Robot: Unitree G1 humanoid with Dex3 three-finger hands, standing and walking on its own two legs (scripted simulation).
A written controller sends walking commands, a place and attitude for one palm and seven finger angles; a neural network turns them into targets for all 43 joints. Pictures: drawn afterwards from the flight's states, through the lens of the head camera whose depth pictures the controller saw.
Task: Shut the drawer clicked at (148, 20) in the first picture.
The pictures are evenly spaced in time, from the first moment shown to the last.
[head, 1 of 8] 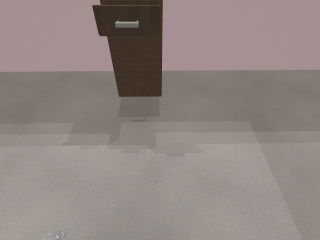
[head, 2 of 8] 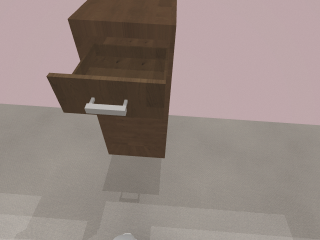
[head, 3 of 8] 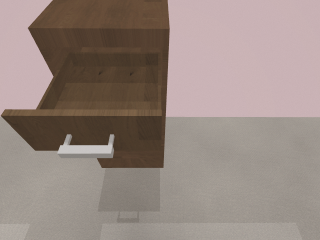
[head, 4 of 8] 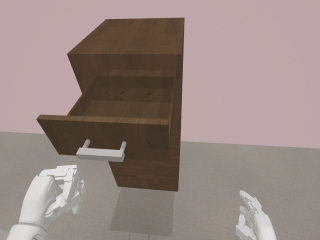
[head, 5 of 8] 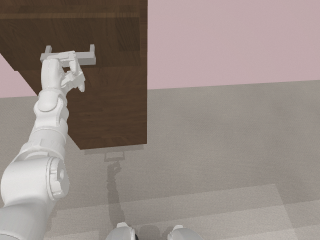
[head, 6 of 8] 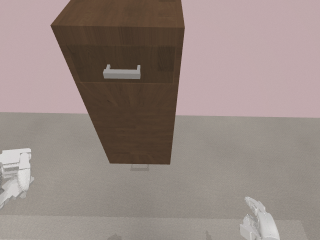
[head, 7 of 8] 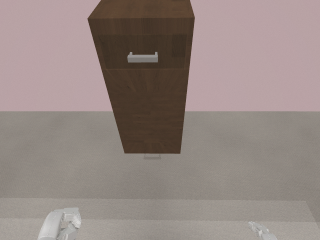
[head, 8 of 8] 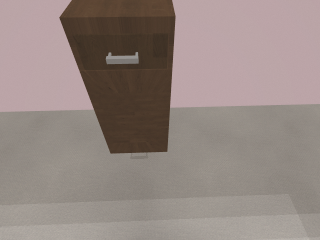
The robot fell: no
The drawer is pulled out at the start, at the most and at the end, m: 0.28 0.28 0.00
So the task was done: yes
